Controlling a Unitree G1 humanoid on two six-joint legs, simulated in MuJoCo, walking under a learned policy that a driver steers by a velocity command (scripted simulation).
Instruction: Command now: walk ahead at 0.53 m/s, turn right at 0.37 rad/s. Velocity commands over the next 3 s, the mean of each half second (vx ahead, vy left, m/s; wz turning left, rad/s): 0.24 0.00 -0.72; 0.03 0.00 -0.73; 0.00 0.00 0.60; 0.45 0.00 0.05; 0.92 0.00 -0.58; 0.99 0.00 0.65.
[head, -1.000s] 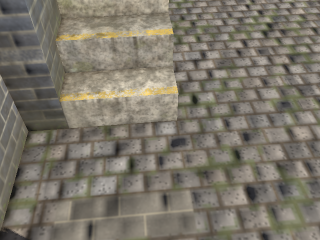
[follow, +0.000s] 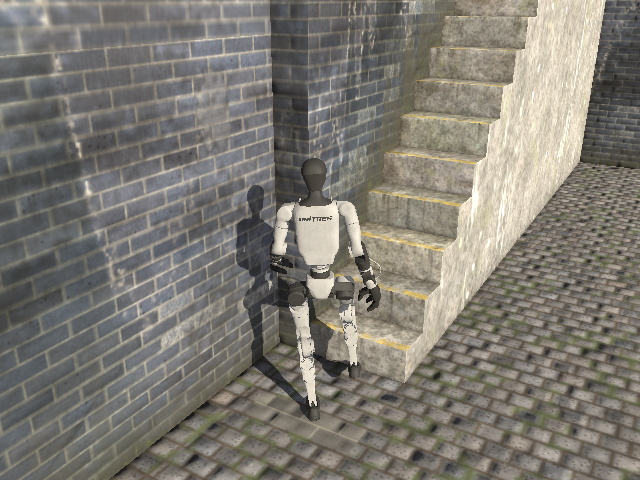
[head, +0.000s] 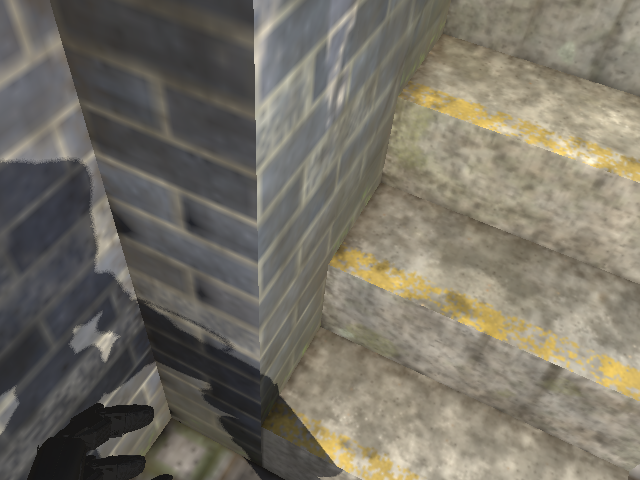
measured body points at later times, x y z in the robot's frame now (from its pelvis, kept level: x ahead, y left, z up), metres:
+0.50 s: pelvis +0.17 -0.01 -0.02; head +0.21 -0.03 +0.43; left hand +0.46 +0.19 -0.07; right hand +0.29 -0.31 -0.11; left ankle +0.27 +0.07 -0.74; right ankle +0.13 -0.09 -0.68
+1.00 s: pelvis +0.09 -0.06 -0.01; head +0.09 -0.09 +0.44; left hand +0.37 -0.02 -0.10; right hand -0.04 -0.34 -0.13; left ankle +0.18 +0.04 -0.65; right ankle +0.00 -0.12 -0.74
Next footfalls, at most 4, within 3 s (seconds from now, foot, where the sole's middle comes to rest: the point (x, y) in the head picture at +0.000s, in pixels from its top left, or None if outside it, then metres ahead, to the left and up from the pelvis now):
0.12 right None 0.24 -0.07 -0.78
0.44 left None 0.30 0.05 -0.78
0.82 right None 0.03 -0.15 -0.78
1.34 left None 0.14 0.03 -0.78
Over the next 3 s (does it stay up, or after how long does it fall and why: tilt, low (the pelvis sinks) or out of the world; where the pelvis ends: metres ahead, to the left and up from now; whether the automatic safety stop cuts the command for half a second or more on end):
stays up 0.30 -0.35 0.16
